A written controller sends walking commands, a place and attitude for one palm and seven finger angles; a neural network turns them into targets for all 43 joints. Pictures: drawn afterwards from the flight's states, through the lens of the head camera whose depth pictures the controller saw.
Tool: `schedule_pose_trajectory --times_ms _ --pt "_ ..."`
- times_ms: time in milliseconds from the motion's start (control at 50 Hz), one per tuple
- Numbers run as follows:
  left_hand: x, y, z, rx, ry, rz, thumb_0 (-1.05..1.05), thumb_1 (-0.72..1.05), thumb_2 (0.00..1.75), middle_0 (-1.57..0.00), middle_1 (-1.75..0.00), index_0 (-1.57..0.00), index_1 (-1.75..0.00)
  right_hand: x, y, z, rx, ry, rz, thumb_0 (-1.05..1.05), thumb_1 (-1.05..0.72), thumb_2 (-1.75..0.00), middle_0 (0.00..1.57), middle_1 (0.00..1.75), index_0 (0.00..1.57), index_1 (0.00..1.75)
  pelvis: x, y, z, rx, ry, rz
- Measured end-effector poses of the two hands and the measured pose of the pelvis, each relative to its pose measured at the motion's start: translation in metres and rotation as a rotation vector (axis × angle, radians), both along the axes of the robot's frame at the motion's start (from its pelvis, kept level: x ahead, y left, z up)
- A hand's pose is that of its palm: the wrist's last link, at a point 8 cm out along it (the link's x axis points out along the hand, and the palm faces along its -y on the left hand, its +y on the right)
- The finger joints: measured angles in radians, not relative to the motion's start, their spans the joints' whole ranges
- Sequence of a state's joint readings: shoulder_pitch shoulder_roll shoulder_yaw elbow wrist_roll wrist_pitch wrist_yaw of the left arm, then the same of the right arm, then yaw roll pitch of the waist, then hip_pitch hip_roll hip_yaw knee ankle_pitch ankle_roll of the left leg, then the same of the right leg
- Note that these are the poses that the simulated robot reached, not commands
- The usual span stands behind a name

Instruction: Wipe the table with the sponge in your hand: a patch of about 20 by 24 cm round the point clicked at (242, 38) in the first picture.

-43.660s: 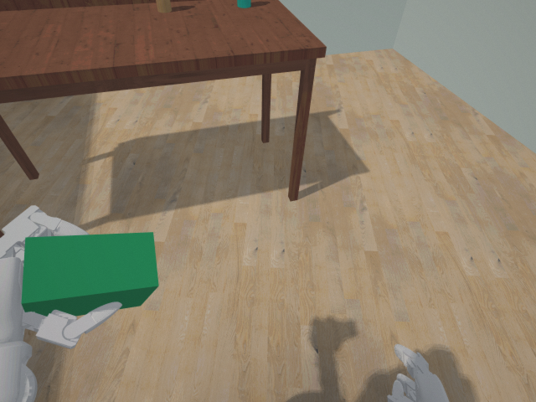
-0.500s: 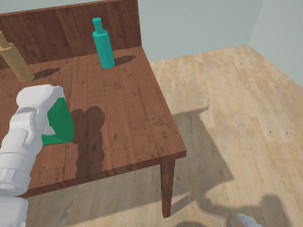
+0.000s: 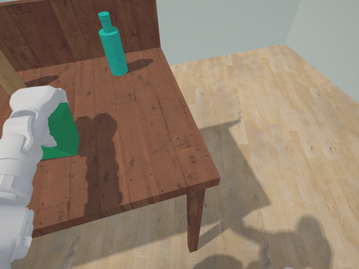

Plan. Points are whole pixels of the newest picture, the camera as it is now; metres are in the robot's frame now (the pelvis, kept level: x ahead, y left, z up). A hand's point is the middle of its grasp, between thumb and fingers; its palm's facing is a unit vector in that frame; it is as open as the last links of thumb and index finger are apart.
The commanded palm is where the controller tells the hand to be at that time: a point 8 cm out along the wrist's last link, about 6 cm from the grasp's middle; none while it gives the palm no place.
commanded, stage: slide across to the middle lane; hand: left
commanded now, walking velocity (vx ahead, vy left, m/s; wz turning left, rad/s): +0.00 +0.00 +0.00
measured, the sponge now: (51, 137) +0.39 +0.34 +0.07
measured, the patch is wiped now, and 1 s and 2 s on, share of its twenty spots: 0.50 0.50 0.70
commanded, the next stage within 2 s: wipe back along the middle lane in 0.68 s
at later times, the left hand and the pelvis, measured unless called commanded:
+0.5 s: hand (71, 107) +0.44 +0.29 +0.13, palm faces -0.05 +0.01 -1.00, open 10.3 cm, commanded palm +0.42 +0.28 +0.18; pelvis +0.02 +0.01 +0.01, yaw +0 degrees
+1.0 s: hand (88, 110) +0.43 +0.24 +0.12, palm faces -0.02 -0.02 -1.00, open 10.3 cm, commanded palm +0.40 +0.24 +0.17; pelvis +0.04 +0.00 +0.01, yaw +0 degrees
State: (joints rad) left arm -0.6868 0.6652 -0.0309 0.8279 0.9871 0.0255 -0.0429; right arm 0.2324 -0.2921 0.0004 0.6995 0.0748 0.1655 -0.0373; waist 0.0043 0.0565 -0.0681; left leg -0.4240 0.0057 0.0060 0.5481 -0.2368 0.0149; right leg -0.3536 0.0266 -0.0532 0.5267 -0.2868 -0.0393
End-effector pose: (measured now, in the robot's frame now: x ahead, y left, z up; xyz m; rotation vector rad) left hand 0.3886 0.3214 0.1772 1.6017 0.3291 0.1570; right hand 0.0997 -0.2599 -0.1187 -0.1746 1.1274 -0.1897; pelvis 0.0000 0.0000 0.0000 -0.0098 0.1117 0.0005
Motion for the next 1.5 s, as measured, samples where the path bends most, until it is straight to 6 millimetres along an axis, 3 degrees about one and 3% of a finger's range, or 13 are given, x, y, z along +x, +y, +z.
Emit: schedule_pose_trajectory --times_ms 180,280,520,660,880,1060,1500 --pt "0.013 -0.007 0.001 0.028 -0.011 -0.044 0.0 -0.54 1.04 -0.71 -1.33 -0.75 -1.33 -0.016 -0.001 -0.003 -0.003 0.058 -0.026 0.01 -0.9 -0.9 0.2 0.3 0.2 0.3 0.005 0.004 0.0 -0.002 0.013 -0.002" --pt "0.016 -0.016 0.002 0.004 -0.053 -0.055 0.0 -0.53 1.04 -0.7 -1.34 -0.74 -1.34 -0.014 0.003 -0.005 0.008 0.071 -0.034 0.01 -0.91 -0.9 0.2 0.3 0.2 0.3 0.01 0.007 0.002 -0.002 0.003 -0.001" --pt "0.035 -0.045 0.005 -0.028 -0.066 -0.074 -0.01 -0.53 1.04 -0.7 -1.34 -0.73 -1.34 0.033 0.019 0.004 0.04 -0.032 -0.006 0.01 -0.91 -0.9 0.2 0.3 0.2 0.3 0.022 0.01 0.006 0.003 -0.014 -0.003" --pt "0.036 -0.058 0.002 -0.04 -0.092 -0.064 -0.01 -0.53 1.04 -0.7 -1.34 -0.73 -1.35 0.061 0.022 0.01 0.057 -0.08 0.019 0.01 -0.91 -0.9 0.2 0.3 0.2 0.3 0.031 0.01 0.007 0.006 -0.017 -0.01" --pt "0.035 -0.071 0.001 -0.037 -0.077 -0.023 -0.01 -0.52 1.04 -0.69 -1.35 -0.72 -1.35 0.084 0.019 0.012 0.058 -0.101 0.054 0.01 -0.91 -0.9 0.2 0.3 0.2 0.3 0.035 0.003 0.006 0.011 -0.027 0.009" --pt "0.02 -0.085 -0.001 -0.048 -0.114 -0.053 -0.01 -0.52 1.04 -0.67 -1.36 -0.71 -1.37 0.086 0.015 0.012 0.087 -0.117 0.052 0.01 -0.91 -0.9 0.2 0.3 0.2 0.3 0.038 -0.003 0.006 0.015 -0.04 -0.003" --pt "-0.025 -0.09 -0.003 -0.068 -0.154 -0.022 -0.01 -0.5 1.04 -0.65 -1.39 -0.68 -1.39 0.1 0.009 0.026 0.091 -0.226 0.066 0.01 -0.91 -0.9 0.2 0.3 0.2 0.3 0.029 -0.009 0.006 0.019 -0.08 -0.021"
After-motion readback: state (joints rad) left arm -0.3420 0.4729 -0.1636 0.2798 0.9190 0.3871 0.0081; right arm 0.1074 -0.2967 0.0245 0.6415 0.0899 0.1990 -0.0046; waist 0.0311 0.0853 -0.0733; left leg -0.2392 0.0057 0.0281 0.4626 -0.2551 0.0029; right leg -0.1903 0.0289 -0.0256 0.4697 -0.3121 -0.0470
